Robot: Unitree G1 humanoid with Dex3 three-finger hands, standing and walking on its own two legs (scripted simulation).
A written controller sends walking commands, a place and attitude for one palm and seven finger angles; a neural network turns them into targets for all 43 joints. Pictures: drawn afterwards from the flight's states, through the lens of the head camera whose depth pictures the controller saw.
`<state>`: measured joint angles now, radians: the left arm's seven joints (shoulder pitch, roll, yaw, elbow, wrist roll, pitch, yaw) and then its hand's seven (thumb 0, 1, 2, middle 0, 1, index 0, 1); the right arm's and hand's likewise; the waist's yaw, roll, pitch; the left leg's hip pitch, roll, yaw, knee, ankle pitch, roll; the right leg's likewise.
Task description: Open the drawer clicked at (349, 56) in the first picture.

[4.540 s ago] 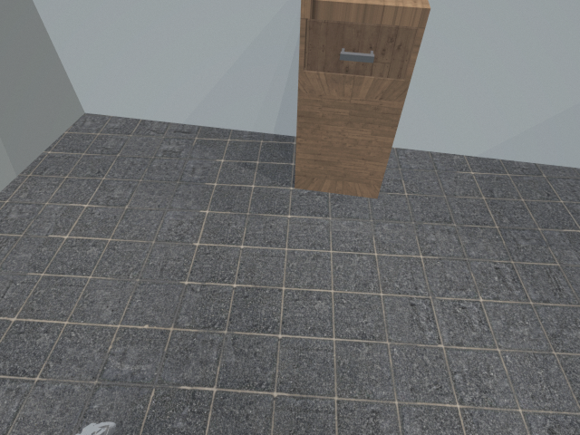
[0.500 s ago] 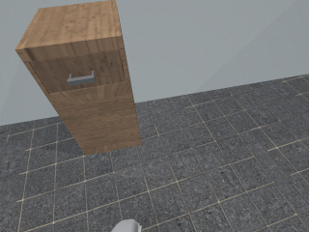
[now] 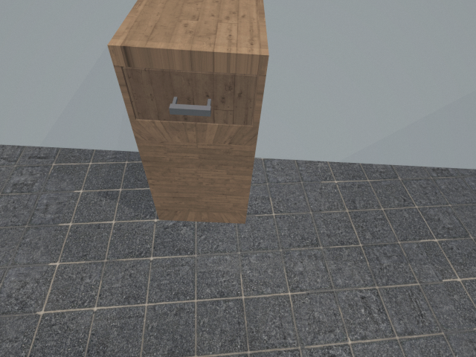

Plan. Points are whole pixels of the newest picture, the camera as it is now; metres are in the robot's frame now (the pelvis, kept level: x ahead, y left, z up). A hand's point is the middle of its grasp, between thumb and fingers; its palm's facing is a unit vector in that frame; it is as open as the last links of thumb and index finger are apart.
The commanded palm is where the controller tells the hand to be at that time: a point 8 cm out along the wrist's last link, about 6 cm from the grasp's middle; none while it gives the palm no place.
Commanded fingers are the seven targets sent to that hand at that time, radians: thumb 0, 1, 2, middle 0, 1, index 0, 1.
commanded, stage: take the last steps up to it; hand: left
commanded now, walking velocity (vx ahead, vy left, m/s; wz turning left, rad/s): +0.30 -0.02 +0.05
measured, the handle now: (191, 105) +0.78 +0.21 -0.06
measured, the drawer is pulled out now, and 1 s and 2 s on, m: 0.00 0.00 0.00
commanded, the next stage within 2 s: come to a stop and stand still in 0.72 s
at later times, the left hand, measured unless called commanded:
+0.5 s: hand out of the picture +0.05 +0.14 -0.18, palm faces +0.14 -0.98 -0.15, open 7.3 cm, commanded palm none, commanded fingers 0.00 0.90 0.90 -0.20 -0.30 -0.20 -0.30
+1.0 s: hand (174, 250) +0.36 +0.18 -0.17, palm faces +0.04 -0.97 -0.25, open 7.3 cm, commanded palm none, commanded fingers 0.00 0.90 0.90 -0.20 -0.30 -0.20 -0.30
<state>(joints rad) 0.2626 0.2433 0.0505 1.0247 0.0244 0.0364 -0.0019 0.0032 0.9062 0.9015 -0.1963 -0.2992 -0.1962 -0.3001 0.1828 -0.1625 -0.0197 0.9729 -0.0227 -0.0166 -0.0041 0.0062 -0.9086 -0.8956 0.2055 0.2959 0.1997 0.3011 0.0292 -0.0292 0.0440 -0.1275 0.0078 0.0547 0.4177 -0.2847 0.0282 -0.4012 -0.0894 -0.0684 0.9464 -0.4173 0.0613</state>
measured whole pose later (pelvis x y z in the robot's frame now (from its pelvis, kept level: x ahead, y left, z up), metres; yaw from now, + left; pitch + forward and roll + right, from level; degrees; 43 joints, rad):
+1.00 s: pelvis +0.29 -0.01 -0.01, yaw +2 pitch -1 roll +2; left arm 0.17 0.15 0.03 1.04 0.02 -0.03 0.02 0.00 0.91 0.90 -0.20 -0.30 -0.20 -0.30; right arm 0.29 -0.15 -0.03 1.12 -0.01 0.01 -0.01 0.01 -0.91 -0.90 0.20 0.30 0.20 0.30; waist -0.03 0.03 0.04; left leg -0.16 0.07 0.14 0.57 -0.41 -0.03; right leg -0.33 -0.06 -0.12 0.59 -0.24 -0.03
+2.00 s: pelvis +0.22 +0.02 +0.00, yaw +0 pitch -2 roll +0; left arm 0.30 0.12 -0.01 1.14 0.01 0.01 0.04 0.01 0.91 0.90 -0.20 -0.30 -0.20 -0.30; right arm 0.32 -0.14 0.00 1.17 -0.01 0.02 -0.02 0.01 -0.91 -0.90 0.20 0.30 0.20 0.30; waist -0.01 0.00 0.02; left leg -0.20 0.04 0.09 0.39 -0.16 -0.01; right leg -0.13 0.01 -0.04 0.42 -0.26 -0.03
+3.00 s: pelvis +0.19 +0.06 -0.03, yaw +3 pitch +2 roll +1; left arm 0.39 0.28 -0.12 0.11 0.50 0.06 0.31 0.01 0.83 0.87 -0.21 -0.35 -0.20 -0.35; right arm 0.30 -0.23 0.02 0.73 0.00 -0.21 -0.07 0.02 -0.91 -0.90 0.20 0.30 0.20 0.30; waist -0.02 0.03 -0.05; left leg -0.46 -0.05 0.08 0.65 -0.23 0.06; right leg -0.41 -0.02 0.01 0.73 -0.37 -0.02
